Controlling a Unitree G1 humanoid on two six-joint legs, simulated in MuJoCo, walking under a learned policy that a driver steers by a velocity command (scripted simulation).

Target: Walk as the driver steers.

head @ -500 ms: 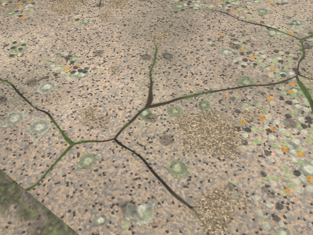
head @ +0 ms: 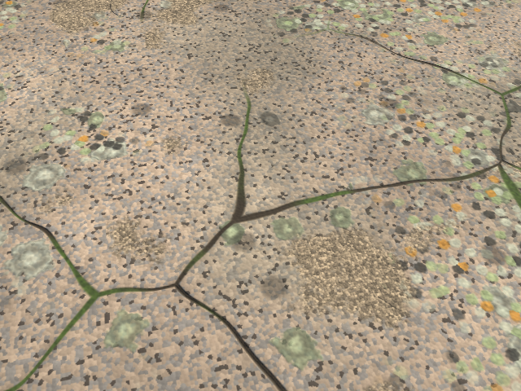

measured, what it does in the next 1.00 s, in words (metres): goes down: right foot 0.11 m lower, then left foot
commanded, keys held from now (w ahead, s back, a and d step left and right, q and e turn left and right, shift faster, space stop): w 0.80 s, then no key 0.20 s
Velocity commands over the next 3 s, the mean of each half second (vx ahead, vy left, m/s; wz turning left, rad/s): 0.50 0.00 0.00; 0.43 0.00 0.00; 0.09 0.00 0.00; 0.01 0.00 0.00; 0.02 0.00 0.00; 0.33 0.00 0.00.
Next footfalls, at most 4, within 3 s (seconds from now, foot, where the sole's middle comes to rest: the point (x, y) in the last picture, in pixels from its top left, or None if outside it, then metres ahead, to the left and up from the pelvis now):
0.36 right None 0.40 -0.10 -0.88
0.80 left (205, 349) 0.64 0.14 -0.88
1.22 right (283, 322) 0.72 -0.08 -0.88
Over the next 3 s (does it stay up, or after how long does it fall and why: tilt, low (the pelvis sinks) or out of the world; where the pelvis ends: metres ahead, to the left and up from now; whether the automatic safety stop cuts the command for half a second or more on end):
stays up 0.81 -0.02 -0.10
